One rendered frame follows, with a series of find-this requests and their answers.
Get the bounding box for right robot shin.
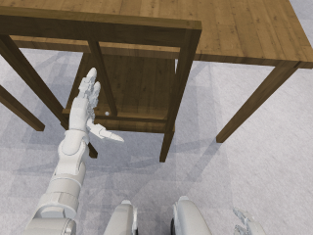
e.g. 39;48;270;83
175;196;189;235

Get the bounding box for table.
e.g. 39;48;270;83
0;0;313;143

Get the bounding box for robot left upper arm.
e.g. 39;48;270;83
23;217;76;235

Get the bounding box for right robot thigh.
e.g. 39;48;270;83
172;200;212;235

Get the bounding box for left robot forearm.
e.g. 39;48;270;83
21;129;90;235

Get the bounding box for chair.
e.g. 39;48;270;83
0;6;202;163

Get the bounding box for robot right hand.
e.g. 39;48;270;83
233;207;266;235

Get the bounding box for robot left hand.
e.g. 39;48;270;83
68;68;124;144

